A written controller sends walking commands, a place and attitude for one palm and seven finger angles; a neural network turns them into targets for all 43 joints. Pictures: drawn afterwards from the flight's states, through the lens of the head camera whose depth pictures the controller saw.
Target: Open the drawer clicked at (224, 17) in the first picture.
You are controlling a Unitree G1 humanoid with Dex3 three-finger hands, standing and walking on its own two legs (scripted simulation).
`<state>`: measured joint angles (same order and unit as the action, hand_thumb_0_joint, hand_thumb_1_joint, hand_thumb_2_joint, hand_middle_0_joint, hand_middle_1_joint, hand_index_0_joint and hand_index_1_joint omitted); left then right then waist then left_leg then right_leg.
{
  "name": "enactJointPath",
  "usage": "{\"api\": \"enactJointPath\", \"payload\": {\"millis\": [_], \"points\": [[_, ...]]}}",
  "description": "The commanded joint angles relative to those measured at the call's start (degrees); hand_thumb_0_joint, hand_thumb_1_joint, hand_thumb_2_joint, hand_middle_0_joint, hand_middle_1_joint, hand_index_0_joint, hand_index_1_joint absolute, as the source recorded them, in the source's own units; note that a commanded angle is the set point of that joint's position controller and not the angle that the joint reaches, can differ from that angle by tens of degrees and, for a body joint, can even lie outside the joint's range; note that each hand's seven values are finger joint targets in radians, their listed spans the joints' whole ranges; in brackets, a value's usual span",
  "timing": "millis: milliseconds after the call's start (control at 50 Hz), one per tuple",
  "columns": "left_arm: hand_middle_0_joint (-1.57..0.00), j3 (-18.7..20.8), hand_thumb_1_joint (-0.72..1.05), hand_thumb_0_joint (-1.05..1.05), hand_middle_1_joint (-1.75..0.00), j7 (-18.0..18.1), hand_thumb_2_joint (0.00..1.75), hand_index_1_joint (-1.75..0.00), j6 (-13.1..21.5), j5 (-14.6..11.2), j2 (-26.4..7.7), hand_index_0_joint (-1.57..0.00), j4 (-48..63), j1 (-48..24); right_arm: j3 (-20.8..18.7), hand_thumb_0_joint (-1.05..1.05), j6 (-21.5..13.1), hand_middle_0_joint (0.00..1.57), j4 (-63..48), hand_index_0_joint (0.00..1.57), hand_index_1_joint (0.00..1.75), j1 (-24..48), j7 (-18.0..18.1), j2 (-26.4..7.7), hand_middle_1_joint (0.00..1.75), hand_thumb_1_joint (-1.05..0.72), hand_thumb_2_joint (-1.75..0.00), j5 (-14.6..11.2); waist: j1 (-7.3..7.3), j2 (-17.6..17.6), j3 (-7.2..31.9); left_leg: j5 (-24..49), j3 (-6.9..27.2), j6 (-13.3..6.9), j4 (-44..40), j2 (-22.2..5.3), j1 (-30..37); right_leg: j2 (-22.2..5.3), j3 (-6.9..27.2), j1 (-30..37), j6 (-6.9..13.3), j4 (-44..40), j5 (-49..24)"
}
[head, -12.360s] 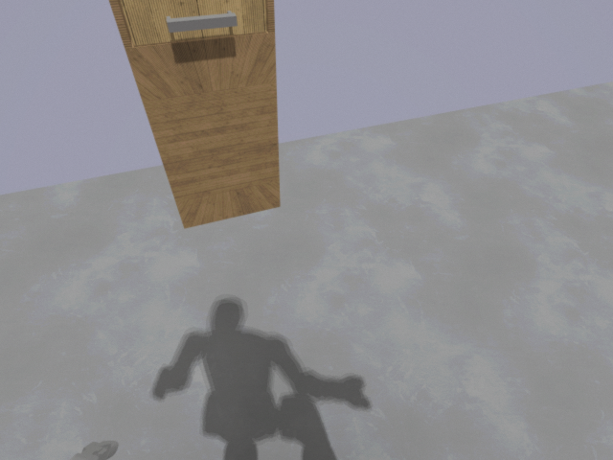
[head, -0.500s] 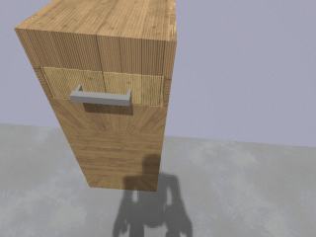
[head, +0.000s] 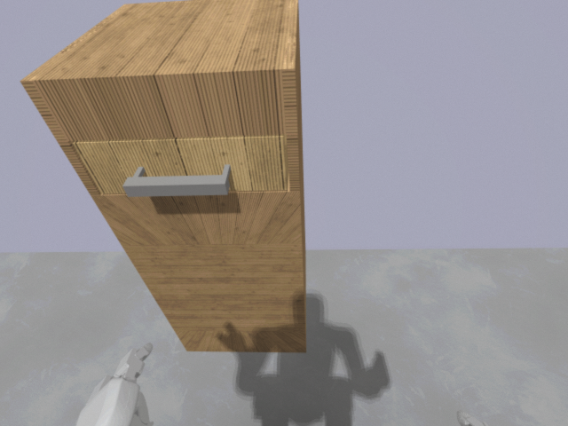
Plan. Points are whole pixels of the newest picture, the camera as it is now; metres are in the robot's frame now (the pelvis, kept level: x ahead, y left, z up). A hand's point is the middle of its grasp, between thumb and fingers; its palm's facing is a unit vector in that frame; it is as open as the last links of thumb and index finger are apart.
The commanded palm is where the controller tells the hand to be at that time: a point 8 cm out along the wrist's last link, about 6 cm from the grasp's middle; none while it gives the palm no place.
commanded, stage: raise the hand with hooked fingers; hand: left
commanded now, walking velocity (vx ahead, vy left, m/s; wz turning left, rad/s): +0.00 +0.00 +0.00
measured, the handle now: (180, 178) +0.52 +0.21 +0.09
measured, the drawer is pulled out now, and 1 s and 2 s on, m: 0.00 0.00 0.00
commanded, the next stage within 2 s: move the hooked fingers above the handle in 1.68 s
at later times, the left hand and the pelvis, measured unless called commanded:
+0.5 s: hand (158, 340) +0.23 +0.18 +0.04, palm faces +0.07 -0.16 -0.98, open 10.3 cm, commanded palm +0.20 +0.19 +0.10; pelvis +0.03 -0.05 +0.00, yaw +0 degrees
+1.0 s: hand (146, 244) +0.32 +0.19 +0.14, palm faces +0.13 -0.10 -0.99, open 13.2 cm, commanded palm +0.29 +0.20 +0.20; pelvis +0.05 -0.03 +0.02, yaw -1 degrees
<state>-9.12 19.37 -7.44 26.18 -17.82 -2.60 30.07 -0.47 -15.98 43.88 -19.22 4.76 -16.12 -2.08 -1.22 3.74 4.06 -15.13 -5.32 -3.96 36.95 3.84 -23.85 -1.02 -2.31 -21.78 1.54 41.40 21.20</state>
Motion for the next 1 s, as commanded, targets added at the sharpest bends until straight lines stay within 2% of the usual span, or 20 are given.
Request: {"api": "enactJointPath", "payload": {"millis": [0, 20, 60, 80, 120, 160, 200, 240, 280, 320, 340, 400, 460, 500, 520, 580, 640, 660, 760, 980], "points": [[-0.22, -2.2, 0.62, 0.00, -0.48, 5.7, 0.78, -0.48, 5.0, 22.9, 2.4, -0.22, 2.3, 4.8, -3.1, 0.00, 2.7, 0.20, -17.5, 0.20, 0.30, 15.3, -3.3, -5.4, 0.30, -0.90, -0.90, 4.3, 4.41, -19.0, -5.0, -10.6, 8.6, 2.3, -2.7, -1.4, -5.1, 2.3, 7.3, -13.8, 2.4, -11.0, 16.2], [-0.22, 0.1, 0.60, 0.00, -0.50, 5.6, 0.77, -0.50, 5.6, 25.7, 1.6, -0.22, 1.0, 9.8, -3.3, 0.00, 6.0, 0.20, -18.5, 0.20, 0.30, 16.7, -4.9, -5.4, 0.30, -0.90, -0.90, 4.1, 7.34, -17.5, -3.6, -7.1, 7.8, 2.5, -2.5, -1.0, -6.2, 2.1, 9.0, -10.3, 3.1, -10.6, 11.9], [-0.22, 1.9, 0.55, 0.00, -0.53, 4.9, 0.75, -0.53, 6.5, 29.9, -0.1, -0.22, 5.7, 10.4, -2.7, 0.00, 12.7, 0.20, -21.3, 0.20, 0.30, 19.9, -7.4, -4.4, 0.30, -0.90, -0.90, 4.0, 9.19, -15.8, -0.2, -0.4, 6.2, 2.8, -2.3, -1.8, -6.6, 2.0, 7.9, -6.6, 3.8, -6.3, 1.8], [-0.23, 4.3, 0.53, 0.00, -0.54, 4.7, 0.74, -0.54, 6.7, 31.1, -2.3, -0.23, 7.5, 11.4, -2.4, 0.00, 14.9, 0.20, -22.4, 0.20, 0.30, 20.9, -8.1, -3.8, 0.30, -0.90, -0.90, 3.7, 10.12, -13.4, 1.5, 2.3, 5.5, 2.7, -2.1, -2.0, -5.7, 1.9, 7.8, -5.0, 3.9, -5.2, -2.0], [-0.23, 9.3, 0.48, 0.00, -0.57, 5.5, 0.72, -0.57, 7.2, 33.2, -7.6, -0.23, 13.1, 7.1, -1.8, 0.00, 18.2, 0.20, -23.6, 0.20, 0.30, 22.5, -8.7, -3.1, 0.30, -0.90, -0.90, 3.5, 10.96, -5.8, 3.7, 5.8, 5.4, 2.8, -1.3, -1.7, -3.9, 2.5, 9.6, -3.5, 4.3, -3.6, -6.6], [-0.23, 9.4, 0.43, 0.00, -0.60, 7.1, 0.70, -0.60, 7.0, 34.4, -8.1, -0.23, 18.4, 1.5, -1.6, 0.00, 19.9, 0.20, -25.3, 0.20, 0.30, 22.6, -8.7, -2.2, 0.30, -0.90, -0.90, 4.2, 9.80, 0.1, 8.1, 7.6, 5.2, 2.5, 0.4, -1.6, 0.7, 3.1, 11.0, -4.2, 4.3, -3.1, -8.6], [-0.24, 10.1, 0.39, 0.00, -0.63, 8.3, 0.68, -0.63, 7.0, 35.5, -9.2, -0.24, 21.0, -5.0, -1.7, 0.00, 20.4, 0.20, -25.4, 0.20, 0.30, 22.4, -8.4, -2.2, 0.30, -0.90, -0.90, 4.8, 8.18, 0.8, 10.8, 8.6, 5.9, 2.3, 2.4, -1.7, 4.0, 3.7, 13.0, -6.9, 4.2, -3.6, -9.1], [-0.24, 10.1, 0.34, 0.00, -0.66, 8.9, 0.66, -0.66, 7.1, 36.2, -10.4, -0.24, 24.7, -12.6, -1.8, 0.00, 20.4, 0.20, -24.9, 0.20, 0.30, 22.7, -8.0, -2.3, 0.30, -0.90, -0.90, 6.0, 6.10, -0.7, 9.9, 6.9, 7.2, 1.6, 4.2, -1.3, 6.5, 3.1, 15.8, -9.8, 3.7, -6.5, -5.2], [-0.24, 9.8, 0.29, 0.00, -0.69, 7.9, 0.64, -0.69, 7.8, 35.2, -11.1, -0.24, 25.1, -17.3, -1.6, 0.00, 20.1, 0.20, -24.3, 0.20, 0.30, 23.1, -7.4, -2.5, 0.30, -0.90, -0.90, 6.3, 4.25, -0.5, 7.9, 5.3, 6.9, 1.0, 5.1, -0.8, 8.2, 2.5, 16.3, -10.4, 3.2, -9.6, -3.5], [-0.25, 8.4, 0.25, 0.00, -0.72, 5.5, 0.62, -0.72, 8.3, 31.9, -10.1, -0.25, 25.0, -20.0, -1.3, 0.00, 19.6, 0.20, -23.4, 0.20, 0.30, 23.7, -6.4, -2.4, 0.30, -0.90, -0.90, 6.1, 2.72, -2.9, 6.5, 4.5, 7.3, 0.3, 4.6, -0.3, 7.8, 1.9, 16.1, -7.2, 2.3, -11.6, -6.3], [-0.25, 7.5, 0.22, 0.00, -0.74, 4.1, 0.61, -0.74, 8.7, 30.6, -9.7, -0.25, 23.9, -20.3, -1.1, 0.00, 19.3, 0.20, -22.7, 0.20, 0.30, 23.5, -6.0, -2.5, 0.30, -0.90, -0.90, 5.9, 2.58, -3.9, 5.8, 4.2, 7.1, 0.2, 3.6, -0.2, 7.2, 1.6, 15.6, -5.6, 1.8, -12.1, -8.0], [-0.25, 6.7, 0.15, 0.00, -0.78, -0.7, 0.58, -0.78, 7.9, 28.9, -9.3, -0.25, 21.8, -17.0, -0.8, 0.00, 19.6, 0.20, -21.5, 0.20, 0.30, 23.0, -5.5, -2.4, 0.30, -0.90, -0.90, 5.4, 4.05, -5.2, 6.5, 6.7, 6.3, 0.2, 0.5, -0.4, 6.8, 1.0, 13.8, 0.3, 0.9, -12.9, -15.2], [-0.26, 10.1, 0.08, 0.00, -0.82, -3.8, 0.55, -0.82, 6.6, 28.4, -12.6, -0.26, 21.1, -13.6, -0.1, 0.00, 20.1, 0.20, -20.8, 0.20, 0.30, 22.8, -5.3, -2.5, 0.30, -0.90, -0.90, 4.8, 6.02, -6.4, 6.4, 9.0, 5.7, 0.8, -2.1, -0.4, 5.5, 0.2, 13.7, 6.6, 0.1, -13.0, -24.3], [-0.26, 12.6, 0.04, 0.00, -0.86, -4.6, 0.53, -0.86, 6.4, 28.7, -15.5, -0.26, 22.1, -13.7, 0.3, 0.00, 20.5, 0.20, -20.7, 0.20, 0.30, 23.0, -5.4, -2.7, 0.30, -0.90, -0.90, 4.5, 6.84, -6.4, 7.3, 10.6, 5.3, 1.0, -3.7, -0.5, 5.0, -0.1, 13.0, 10.0, -0.4, -12.1, -29.7], [-0.26, 15.3, 0.01, 0.00, -0.87, -4.6, 0.52, -0.87, 6.2, 29.1, -18.1, -0.26, 22.1, -12.2, 0.6, 0.00, 20.5, 0.20, -21.0, 0.20, 0.30, 23.4, -5.3, -3.0, 0.30, -0.90, -0.90, 4.4, 8.02, -5.3, 8.2, 11.3, 5.1, 1.3, -4.1, -0.6, 5.1, -0.2, 13.4, 12.1, -0.4, -11.7, -31.9], [-0.27, 16.6, -0.06, 0.00, -0.92, -4.3, 0.49, -0.92, 6.3, 27.9, -18.1, -0.27, 25.7, -12.9, 0.2, 0.00, 20.7, 0.20, -20.8, 0.20, 0.30, 23.2, -5.4, -3.1, 0.30, -0.90, -0.90, 4.0, 7.89, -4.3, 10.6, 13.9, 5.1, 1.5, -5.0, -0.5, 5.8, -0.9, 12.7, 15.3, -1.0, -10.4, -40.3], [-0.27, 16.0, -0.13, 0.00, -0.96, -4.5, 0.46, -0.96, 5.5, 25.9, -16.6, -0.27, 27.7, -15.4, -0.6, 0.00, 20.8, 0.20, -20.6, 0.20, 0.30, 23.1, -5.4, -3.2, 0.30, -0.90, -0.90, 3.4, 7.16, -4.9, 10.0, 13.7, 5.1, 1.2, -5.7, -0.3, 6.6, -1.1, 11.5, 15.1, -1.2, -11.3, -39.3], [-0.27, 16.6, -0.15, 0.00, -0.98, -4.8, 0.45, -0.98, 5.3, 25.6, -17.3, -0.27, 27.3, -16.3, -0.8, 0.00, 20.8, 0.20, -20.3, 0.20, 0.30, 22.8, -5.3, -3.4, 0.30, -0.90, -0.90, 3.2, 6.97, -6.2, 10.0, 13.9, 5.0, 1.2, -5.8, -0.3, 7.1, -1.1, 11.2, 14.9, -1.4, -11.5, -39.4], [-0.28, 15.5, -0.27, 0.00, -1.05, -7.2, 0.40, -1.05, 3.6, 25.0, -18.4, -0.28, 28.0, -22.3, -1.5, 0.00, 21.1, 0.20, -19.6, 0.20, 0.30, 23.2, -4.9, -3.9, 0.30, -0.90, -0.90, 2.4, 6.61, -4.5, 10.2, 15.7, 4.8, 1.0, -7.2, -0.3, 10.1, -0.9, 9.4, 14.7, -1.2, -12.5, -36.3], [-0.30, 16.4, -0.50, 0.00, -1.20, -15.6, 0.30, -1.20, 0.2, 23.3, -24.8, -0.30, 23.5, -42.1, -0.4, 0.00, 22.7, 0.20, -18.4, 0.20, 0.30, 24.8, -4.1, -4.1, 0.30, -0.90, -0.90, 0.8, 6.15, -1.9, 8.1, 18.6, 5.4, 1.1, -11.9, -1.3, 15.3, 0.9, 5.4, 15.1, -0.2, -16.5, -25.9]]}}
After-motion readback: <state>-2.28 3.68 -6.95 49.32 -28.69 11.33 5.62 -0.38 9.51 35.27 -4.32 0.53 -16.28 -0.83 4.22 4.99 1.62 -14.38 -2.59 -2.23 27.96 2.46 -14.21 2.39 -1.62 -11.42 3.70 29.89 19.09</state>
